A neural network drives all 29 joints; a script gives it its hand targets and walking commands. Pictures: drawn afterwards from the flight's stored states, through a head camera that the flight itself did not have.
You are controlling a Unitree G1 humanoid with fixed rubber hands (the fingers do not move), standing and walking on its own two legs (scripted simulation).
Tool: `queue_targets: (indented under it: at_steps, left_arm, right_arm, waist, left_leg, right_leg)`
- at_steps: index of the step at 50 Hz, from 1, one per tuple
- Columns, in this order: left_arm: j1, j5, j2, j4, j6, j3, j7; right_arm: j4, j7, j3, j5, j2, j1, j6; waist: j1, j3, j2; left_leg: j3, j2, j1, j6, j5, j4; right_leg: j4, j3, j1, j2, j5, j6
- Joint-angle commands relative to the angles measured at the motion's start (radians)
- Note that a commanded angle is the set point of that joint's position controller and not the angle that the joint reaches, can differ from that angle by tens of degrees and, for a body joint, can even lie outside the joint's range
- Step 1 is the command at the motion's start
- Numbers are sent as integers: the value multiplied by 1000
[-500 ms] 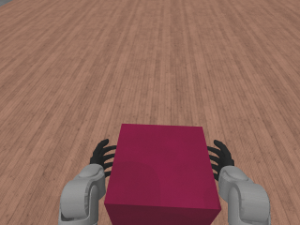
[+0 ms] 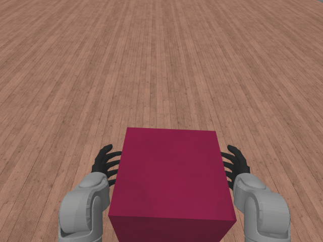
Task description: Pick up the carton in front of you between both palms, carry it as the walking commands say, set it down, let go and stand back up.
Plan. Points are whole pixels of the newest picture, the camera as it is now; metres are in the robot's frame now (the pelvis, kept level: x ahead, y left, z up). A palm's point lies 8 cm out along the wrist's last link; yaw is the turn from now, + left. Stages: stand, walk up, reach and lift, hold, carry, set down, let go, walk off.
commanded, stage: carry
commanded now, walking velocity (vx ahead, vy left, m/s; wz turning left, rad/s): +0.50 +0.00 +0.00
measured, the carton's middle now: (168, 193) +0.25 +0.00 +0.01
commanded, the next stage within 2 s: none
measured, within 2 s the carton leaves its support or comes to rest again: neither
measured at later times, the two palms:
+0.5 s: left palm (125, 93) +0.54 +0.14 +0.09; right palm (217, 96) +0.55 -0.16 +0.08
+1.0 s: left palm (121, 80) +0.63 +0.16 +0.08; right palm (204, 80) +0.64 -0.14 +0.08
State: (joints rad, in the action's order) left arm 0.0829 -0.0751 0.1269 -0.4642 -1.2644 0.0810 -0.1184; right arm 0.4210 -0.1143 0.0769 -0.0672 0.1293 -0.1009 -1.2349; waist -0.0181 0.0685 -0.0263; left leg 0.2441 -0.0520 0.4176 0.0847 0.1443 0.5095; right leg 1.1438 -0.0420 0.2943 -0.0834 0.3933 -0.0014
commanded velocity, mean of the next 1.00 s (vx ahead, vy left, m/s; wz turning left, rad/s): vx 0.04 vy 0.00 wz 0.00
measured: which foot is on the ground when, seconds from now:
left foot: down 0.00-0.40, up 0.42-0.58, down 0.60-1.00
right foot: up 0.00-0.36, down 0.38-1.00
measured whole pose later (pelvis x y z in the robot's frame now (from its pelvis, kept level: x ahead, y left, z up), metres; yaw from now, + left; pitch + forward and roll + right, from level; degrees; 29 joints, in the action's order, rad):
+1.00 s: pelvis +0.37 +0.00 +0.00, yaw +3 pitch +3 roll -1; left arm 0.14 -0.14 0.13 -0.22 -1.15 0.10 -0.08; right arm 0.21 -0.07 0.11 -0.14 0.13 -0.15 -1.13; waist 0.00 0.14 0.01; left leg 0.11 -0.05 0.17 -0.01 0.41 0.53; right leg 0.56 -0.21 0.32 -0.05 0.29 0.03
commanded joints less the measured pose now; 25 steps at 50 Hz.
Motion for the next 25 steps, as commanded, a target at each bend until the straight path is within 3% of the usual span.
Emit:
queue_targets:
  at_steps: [1,3,5,9,13,16,18,19,20,21,22,23,24,25]
  left_arm:
    - [434,346,910,-87,41,-721,174]
    - [409,332,941,-72,63,-729,174]
    - [386,317,942,-71,77,-731,168]
    - [378,316,905,-104,80,-734,157]
    - [379,330,841,-130,51,-730,150]
    - [386,343,795,-128,27,-717,154]
    - [380,340,774,-112,18,-701,157]
    - [384,336,762,-104,12,-688,159]
    - [391,332,757,-92,9,-677,162]
    - [349,333,772,-44,13,-660,164]
    - [336,338,804,-45,23,-659,170]
    - [349,342,851,-49,34,-666,177]
    - [367,345,893,-53,46,-671,184]
    - [390,348,926,-57,56,-676,190]
  right_arm:
    - [118,184,-684,358,907,-401,19]
    - [116,195,-693,362,926,-384,35]
    - [114,203,-695,361,915,-362,46]
    - [141,203,-690,355,861,-346,49]
    - [139,186,-657,328,793,-309,28]
    - [127,172,-637,305,759,-302,7]
    - [120,167,-635,301,745,-321,-6]
    - [113,165,-636,300,736,-333,-11]
    - [120,162,-650,308,733,-352,-20]
    - [125,163,-661,318,746,-346,-26]
    - [131,168,-682,324,775,-355,-22]
    - [131,174,-700,333,822,-382,-13]
    - [136,180,-716,344,869,-412,-3]
    - [139,184,-727,352,905,-429,9]
  waist:
    - [9,295,96]
    - [10,288,146]
    - [8,260,158]
    - [12,196,158]
    - [8,145,185]
    - [5,140,193]
    - [24,167,143]
    - [26,208,88]
    - [35,332,-82]
    - [44,418,-195]
    - [38,404,-160]
    - [33,404,-127]
    - [25,377,-100]
    - [22,358,-117]
  left_leg:
    - [-367,-277,-429,18,-85,-286]
    - [-296,-247,-404,12,-25,-328]
    - [-255,-238,-420,21,-5,-363]
    - [-142,-202,-464,23,-379,-315]
    - [-54,-171,-471,8,-601,-257]
    - [-34,-166,-469,-22,-578,-166]
    - [-3,-129,-406,-76,-558,-1]
    - [-21,-101,-321,-109,-394,100]
    - [-71,-55,-136,-137,19,288]
    - [-140,18,-49,-146,407,409]
    - [-197,7,-28,-136,472,425]
    - [-229,-5,-43,-118,471,382]
    - [-235,-33,-69,-100,469,238]
    - [-218,-27,-100,-96,454,117]
  right_leg:
    - [40,44,282,-60,-121,23]
    - [-30,4,277,-51,-181,13]
    - [-128,-22,320,-54,-225,-4]
    - [-326,-90,351,-25,-275,-30]
    - [-542,-152,272,31,-386,-20]
    - [-665,-178,137,59,-473,-7]
    - [-831,-200,-86,76,-616,-4]
    - [-817,-122,-238,-15,-815,-4]
    - [-662,87,-516,-242,-1280,95]
    - [-698,225,-588,-324,-1344,216]
    - [-752,221,-525,-329,-1224,229]
    - [-784,183,-472,-301,-1068,213]
    - [-799,113,-406,-256,-951,168]
    - [-820,82,-364,-223,-825,134]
